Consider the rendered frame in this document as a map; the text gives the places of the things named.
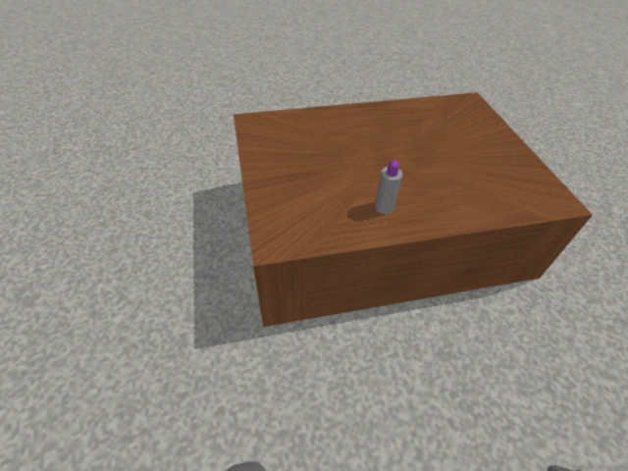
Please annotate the bottle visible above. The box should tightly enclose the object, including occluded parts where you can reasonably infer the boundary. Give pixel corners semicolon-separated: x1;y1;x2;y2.
375;160;402;214

